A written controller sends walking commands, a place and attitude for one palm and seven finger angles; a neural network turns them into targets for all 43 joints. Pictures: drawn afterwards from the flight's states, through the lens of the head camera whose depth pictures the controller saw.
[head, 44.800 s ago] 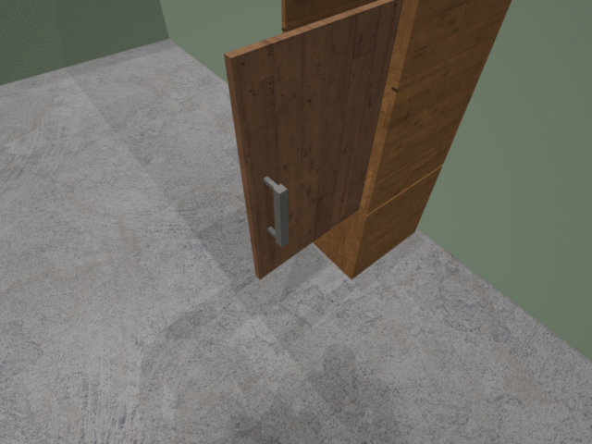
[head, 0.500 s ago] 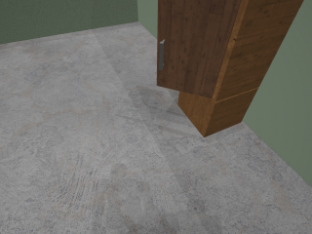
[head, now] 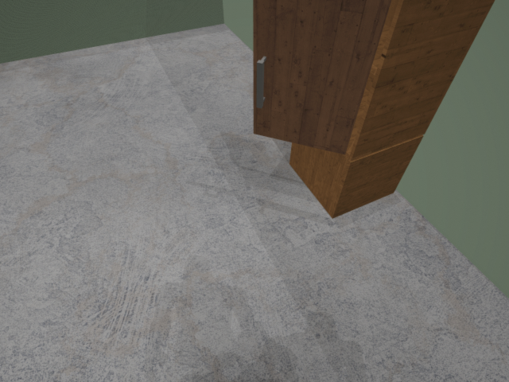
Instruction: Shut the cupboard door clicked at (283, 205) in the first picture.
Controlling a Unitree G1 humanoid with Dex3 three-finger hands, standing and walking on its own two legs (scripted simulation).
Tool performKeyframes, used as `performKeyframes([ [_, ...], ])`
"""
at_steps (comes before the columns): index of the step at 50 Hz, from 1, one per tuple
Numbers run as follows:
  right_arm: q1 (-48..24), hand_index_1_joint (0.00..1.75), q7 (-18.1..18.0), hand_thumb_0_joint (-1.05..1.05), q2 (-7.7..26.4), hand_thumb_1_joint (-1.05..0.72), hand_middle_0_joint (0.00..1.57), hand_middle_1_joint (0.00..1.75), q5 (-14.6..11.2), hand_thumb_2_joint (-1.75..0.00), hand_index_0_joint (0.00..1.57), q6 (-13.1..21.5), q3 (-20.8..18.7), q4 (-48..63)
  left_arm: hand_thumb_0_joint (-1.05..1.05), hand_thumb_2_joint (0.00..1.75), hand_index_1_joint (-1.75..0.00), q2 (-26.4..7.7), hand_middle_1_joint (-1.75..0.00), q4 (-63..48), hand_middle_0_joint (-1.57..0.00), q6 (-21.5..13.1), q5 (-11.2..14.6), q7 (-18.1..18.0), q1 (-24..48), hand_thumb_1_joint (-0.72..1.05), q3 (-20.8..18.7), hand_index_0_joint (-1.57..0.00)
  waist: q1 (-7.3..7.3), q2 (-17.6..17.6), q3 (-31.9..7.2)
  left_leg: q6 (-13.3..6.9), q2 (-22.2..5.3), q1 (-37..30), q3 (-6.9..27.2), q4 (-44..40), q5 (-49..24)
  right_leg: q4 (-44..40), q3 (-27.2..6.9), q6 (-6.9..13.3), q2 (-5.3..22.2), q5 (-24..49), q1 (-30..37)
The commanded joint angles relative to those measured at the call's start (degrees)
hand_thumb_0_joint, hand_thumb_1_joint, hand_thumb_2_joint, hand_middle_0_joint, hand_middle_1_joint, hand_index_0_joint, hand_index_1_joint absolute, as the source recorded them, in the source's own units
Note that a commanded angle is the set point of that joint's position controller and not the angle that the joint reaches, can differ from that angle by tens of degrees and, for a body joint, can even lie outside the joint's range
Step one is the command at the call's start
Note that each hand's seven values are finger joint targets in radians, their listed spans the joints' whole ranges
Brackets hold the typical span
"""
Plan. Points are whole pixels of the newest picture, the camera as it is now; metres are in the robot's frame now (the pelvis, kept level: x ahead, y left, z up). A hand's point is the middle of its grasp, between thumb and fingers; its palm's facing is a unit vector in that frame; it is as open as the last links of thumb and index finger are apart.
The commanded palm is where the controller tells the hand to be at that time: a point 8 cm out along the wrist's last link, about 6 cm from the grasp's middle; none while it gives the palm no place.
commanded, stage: look to check the result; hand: left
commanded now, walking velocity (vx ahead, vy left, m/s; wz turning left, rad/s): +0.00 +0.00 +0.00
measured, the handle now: (261, 82) +1.07 +0.02 -0.10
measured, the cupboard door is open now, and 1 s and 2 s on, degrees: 45 45 45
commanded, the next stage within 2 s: walk to a spot facing it in 0.32 s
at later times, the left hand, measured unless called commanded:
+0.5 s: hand out of the picture +0.08 +0.21 -0.16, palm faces +0.00 -0.95 -0.30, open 7.4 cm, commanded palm none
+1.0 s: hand out of the picture +0.10 +0.24 -0.19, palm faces +0.22 -0.95 -0.21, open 7.4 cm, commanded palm none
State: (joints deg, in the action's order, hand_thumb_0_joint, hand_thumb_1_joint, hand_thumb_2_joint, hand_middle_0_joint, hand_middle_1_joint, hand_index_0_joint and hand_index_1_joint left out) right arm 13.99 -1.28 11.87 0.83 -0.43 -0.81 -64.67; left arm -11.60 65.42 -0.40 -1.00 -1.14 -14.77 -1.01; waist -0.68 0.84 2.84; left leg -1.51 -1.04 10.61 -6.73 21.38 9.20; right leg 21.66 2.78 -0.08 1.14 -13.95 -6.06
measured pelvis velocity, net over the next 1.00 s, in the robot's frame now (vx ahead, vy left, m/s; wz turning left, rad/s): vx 0.15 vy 0.06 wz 0.21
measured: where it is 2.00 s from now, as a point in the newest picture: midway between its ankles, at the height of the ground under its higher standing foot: (235, 358)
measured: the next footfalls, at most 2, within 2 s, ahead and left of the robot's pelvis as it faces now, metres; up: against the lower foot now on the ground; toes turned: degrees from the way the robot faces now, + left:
left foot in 0.84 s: +0.20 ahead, +0.17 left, +0.00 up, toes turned +18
right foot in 1.22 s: +0.38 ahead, -0.03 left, +0.00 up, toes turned +7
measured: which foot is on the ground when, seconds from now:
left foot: down 0.00-0.56, up 0.58-0.82, down 0.84-1.00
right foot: down 0.00-0.84, up 0.86-1.00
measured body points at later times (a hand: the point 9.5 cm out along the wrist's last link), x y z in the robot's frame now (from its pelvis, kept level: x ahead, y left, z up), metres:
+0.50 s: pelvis +0.02 -0.02 +0.00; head +0.03 -0.03 +0.45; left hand +0.08 +0.26 -0.14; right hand +0.09 -0.29 -0.14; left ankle +0.03 +0.10 -0.75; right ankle -0.02 -0.12 -0.75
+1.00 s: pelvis +0.15 +0.06 -0.02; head +0.19 +0.07 +0.43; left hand +0.09 +0.29 -0.17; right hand +0.20 -0.17 -0.17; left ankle +0.16 +0.15 -0.75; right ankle +0.12 -0.08 -0.68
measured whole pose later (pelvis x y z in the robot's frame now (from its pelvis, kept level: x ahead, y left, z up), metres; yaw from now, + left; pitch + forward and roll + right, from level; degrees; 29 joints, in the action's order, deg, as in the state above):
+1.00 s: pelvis +0.15 +0.06 -0.02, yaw +12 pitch -1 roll +1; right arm 16.4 -0.7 9.4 2.0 2.0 -1.6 -59.0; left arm -10.9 60.7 -0.2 -1.7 0.6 -16.7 -3.6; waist -0.9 -1.0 6.4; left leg -3.0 -0.2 18.9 -7.3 34.5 15.3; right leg 65.0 3.2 0.2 5.9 -23.7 -24.5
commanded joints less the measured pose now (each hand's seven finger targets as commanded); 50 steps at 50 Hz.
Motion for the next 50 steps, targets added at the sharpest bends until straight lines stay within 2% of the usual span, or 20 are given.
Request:
performKeyframes([
  [1, -0.4, 0.30, -0.5, 0.00, 9.1, -0.90, 0.20, 0.30, -0.2, -0.90, 0.20, 1.1, -1.5, 2.7, 0.00, 0.90, -0.30, -9.0, -0.30, -1.9, -0.20, -0.8, 0.1, -0.4, -0.7, 0.90, -1.2, -0.20, 0.06, -1.6, 0.5, -0.5, -6.4, -3.6, 7.8, -4.3, -2.5, -5.8, -5.5, 2.1, 5.2, 4.5, -5.2],
  [9, -3.5, 0.30, -0.3, 0.00, 11.6, -0.90, 0.20, 0.30, -0.2, -0.90, 0.20, 1.3, -1.4, 2.9, 0.00, 0.90, -0.30, -11.8, -0.30, -2.2, -0.20, -1.2, 0.2, -0.2, 1.8, 0.90, -1.4, -0.20, 0.16, -0.9, -2.2, -0.3, -6.8, -5.4, 7.9, -4.0, -6.9, -6.4, -5.5, 2.2, 6.0, 9.5, -2.4],
  [22, -6.9, 0.30, -0.1, 0.00, 14.6, -0.90, 0.20, 0.30, 0.0, -0.90, 0.20, 1.3, -1.3, 3.6, 0.00, 0.90, -0.30, -14.5, -0.30, -3.0, -0.20, -1.4, 0.2, 0.0, 5.3, 0.90, -1.6, -0.20, 0.11, -1.0, -2.8, 0.3, -7.2, -6.7, 8.0, -4.3, -9.6, -7.4, -5.4, 2.1, 6.5, 14.3, -0.4],
  [24, -4.8, 0.30, 0.1, 0.00, 9.3, -0.90, 0.20, 0.30, 0.2, -0.90, 0.20, 0.7, 0.0, 2.6, 0.00, 0.90, -0.30, -9.9, -0.30, -2.0, -0.20, -0.8, 0.4, -0.2, 3.0, 0.90, -0.6, -0.20, 0.10, -0.7, -3.4, 1.0, -6.1, -5.6, 7.4, -3.0, -6.8, -7.0, -4.5, 1.3, 6.7, 10.4, 0.8],
  [25, -3.3, 0.30, 0.3, 0.00, 7.9, -0.90, 0.20, 0.30, 0.3, -0.90, 0.20, 0.3, 0.2, 2.6, 0.00, 0.90, -0.30, -9.2, -0.30, -1.8, -0.20, -0.4, 0.3, -0.3, 1.5, 0.90, -0.7, -0.20, 0.27, -1.9, -3.1, 1.1, -5.1, -3.8, 6.7, -1.3, -1.9, -6.5, -4.1, 1.5, 6.8, 3.6, 1.3],
  [27, -4.0, 0.30, 0.7, 0.00, 7.2, -0.90, 0.20, 0.30, 0.7, -0.90, 0.20, -0.1, 0.1, 3.5, 0.00, 0.90, -0.30, -11.2, -0.30, -1.8, -0.20, 0.2, 0.0, 0.0, -0.8, 0.90, -1.6, -0.20, 1.62, -6.1, 1.8, 1.6, -2.0, 5.9, 3.8, 4.3, 8.0, -9.1, -7.4, 3.7, 9.8, -8.7, 2.6],
  [28, -5.0, 0.30, 0.8, 0.00, 6.7, -0.90, 0.20, 0.30, 0.8, -0.90, 0.20, -0.2, 0.0, 4.7, 0.00, 0.90, -0.30, -12.3, -0.30, -2.0, -0.20, 0.2, -0.2, 0.1, -2.6, 0.90, -2.3, -0.20, 2.71, -9.6, 3.8, 1.8, -0.7, 12.5, 2.0, 10.2, 12.3, -11.2, -11.0, 6.1, 13.3, -12.3, 4.5],
  [30, -7.7, 0.30, 1.0, 0.00, 7.6, -0.90, 0.20, 0.30, 0.9, -0.90, 0.20, -0.2, -1.0, 7.6, 0.00, 0.90, -0.30, -12.3, -0.30, -2.5, -0.20, -0.2, -0.7, 0.2, -6.6, 0.90, -3.0, -0.20, 4.62, -10.3, 6.2, 1.4, -1.6, 22.7, 3.4, 25.9, 21.1, -12.2, -16.3, 11.5, 20.1, -9.0, 7.5],
  [31, -7.6, 0.30, 1.1, 0.00, 7.3, -0.90, 0.20, 0.30, 0.5, -0.90, 0.20, 0.1, -1.5, 8.6, 0.00, 0.90, -0.30, -12.0, -0.30, -3.3, -0.20, -0.9, -0.9, 0.1, -6.0, 0.90, -3.4, -0.20, 3.76, -8.4, 7.4, 1.3, -3.2, 26.3, 5.3, 30.7, 20.5, -11.2, -15.7, 13.3, 22.0, -4.2, 8.8],
  [32, -7.5, 0.30, 1.3, 0.00, 6.8, -0.90, 0.20, 0.30, 0.3, -0.90, 0.20, 0.2, -1.7, 9.4, 0.00, 0.90, -0.30, -11.8, -0.30, -4.2, -0.20, -1.3, -0.9, 0.1, -5.2, 0.90, -3.6, -0.20, 3.07, -6.1, 7.8, 1.3, -4.0, 27.8, 6.2, 32.6, 19.5, -10.3, -13.0, 13.3, 22.2, -0.2, 9.5],
  [36, -8.1, 0.30, 2.7, 0.00, 4.5, -0.90, 0.20, 0.30, 0.1, -0.90, 0.20, 0.4, -1.6, 12.1, 0.00, 0.90, -0.30, -11.3, -0.30, -5.3, -0.20, -2.2, -1.0, 0.2, -5.8, 0.90, -4.4, -0.20, 2.03, -7.5, 7.9, 0.9, -5.4, 25.6, 3.5, 25.6, 14.6, -7.9, -2.9, 8.9, 20.1, 7.3, 8.6],
  [38, -5.2, 0.30, 3.1, 0.00, 3.9, -0.90, 0.20, 0.30, 0.1, -0.90, 0.20, 0.6, -1.7, 12.1, 0.00, 0.90, -0.30, -11.3, -0.30, -5.6, -0.20, -2.4, -0.9, 0.4, -5.2, 0.90, -4.5, -0.20, 0.15, -7.4, 7.4, 0.2, -4.0, 18.5, 0.4, 20.7, 11.6, -5.6, 1.3, 7.2, 19.1, 9.4, 4.3],
  [40, 5.3, 0.30, 2.9, 0.00, 5.0, -0.90, 0.20, 0.30, 0.6, -0.90, 0.20, 1.3, -2.4, 9.3, 0.00, 0.90, -0.30, -11.0, -0.30, -6.1, -0.20, -2.6, -0.3, 0.7, -3.5, 0.90, -4.5, -0.20, -4.66, -3.9, 2.0, -0.9, -0.2, 0.6, -3.1, 13.6, 6.4, 8.2, 7.9, 4.5, 15.2, 18.1, -2.5],
  [41, 14.3, 0.30, 2.4, 0.00, 8.3, -0.90, 0.20, 0.30, 1.1, -0.90, 0.20, 1.6, -3.3, 6.7, 0.00, 0.90, -0.30, -9.4, -0.30, -7.1, -0.20, -2.3, 0.0, 1.1, -4.6, 0.90, -4.2, -0.20, -7.78, 4.3, -3.5, -2.8, -2.2, -11.6, 2.9, 9.0, 7.7, 23.0, 10.6, 2.3, 10.8, 15.4, -9.9],
  [42, 21.9, 0.30, 1.5, 0.00, 15.0, -0.90, 0.20, 0.30, 1.7, -0.90, 0.20, 2.2, -5.0, 4.9, 0.00, 0.90, -0.30, -5.4, -0.30, -9.8, -0.20, -2.0, 0.7, 1.8, -5.5, 0.90, -3.6, -0.20, -9.24, 21.1, -7.8, -9.7, -18.5, -20.6, 30.7, -0.8, 9.4, 43.7, 10.7, -1.7, 1.6, -13.0, -26.1],
  [43, 23.3, 0.30, 0.8, 0.00, 15.7, -0.90, 0.20, 0.30, 0.9, -0.90, 0.20, 1.9, -5.1, 4.0, 0.00, 0.90, -0.30, -5.8, -0.30, -12.4, -0.20, -2.3, 0.1, 1.5, -0.5, 0.90, -3.2, -0.20, -9.39, 15.2, -7.7, -12.9, -22.3, -16.5, 39.7, -7.7, 15.3, 51.7, 1.6, 0.2, 0.9, -20.4, -29.4],
  [44, 18.4, 0.30, 0.5, 0.00, 14.5, -0.90, 0.20, 0.30, 0.8, -0.90, 0.20, 2.1, -4.9, 5.2, 0.00, 0.90, -0.30, -4.5, -0.30, -13.0, -0.20, -2.5, 0.0, 1.2, 2.1, 0.90, -3.2, -0.20, -7.27, 8.7, -3.4, -12.9, -22.5, -9.8, 37.3, -8.3, 21.4, 54.8, -1.1, 1.4, 3.6, -16.7, -32.2],
  [45, 13.6, 0.30, 0.2, 0.00, 11.3, -0.90, 0.20, 0.30, 0.9, -0.90, 0.20, 2.4, -4.1, 6.9, 0.00, 0.90, -0.30, -4.3, -0.30, -12.5, -0.20, -2.5, -0.1, 1.4, 3.1, 0.90, -3.0, -0.20, -5.43, 4.9, -0.2, -11.8, -21.0, -2.6, 34.9, -9.4, 23.8, 53.6, -2.9, 1.5, 5.9, -12.5, -31.8],
  [47, 7.7, 0.30, -0.4, 0.00, 6.9, -0.90, 0.20, 0.30, 1.1, -0.90, 0.20, 3.3, -2.8, 7.5, 0.00, 0.90, -0.30, -2.3, -0.30, -10.0, -0.20, -1.8, -0.8, 1.8, -1.0, 0.90, -2.9, -0.20, -1.49, 4.7, 1.1, -9.2, -17.4, 5.0, 25.7, -10.4, 20.2, 46.7, -3.0, 0.7, 7.3, -9.0, -26.7],
  [50, 6.8, 0.30, -0.6, 0.00, 6.2, -0.90, 0.20, 0.30, 0.8, -0.90, 0.20, 3.7, -2.5, 6.3, 0.00, 0.90, -0.30, -0.3, -0.30, -8.6, -0.20, -1.0, -0.7, 1.9, -3.8, 0.90, -2.4, -0.20, 0.16, 4.2, -1.9, -9.1, -14.1, 4.0, 18.2, -9.5, 11.8, 35.1, -0.8, 0.0, 5.8, -6.1, -21.7],
])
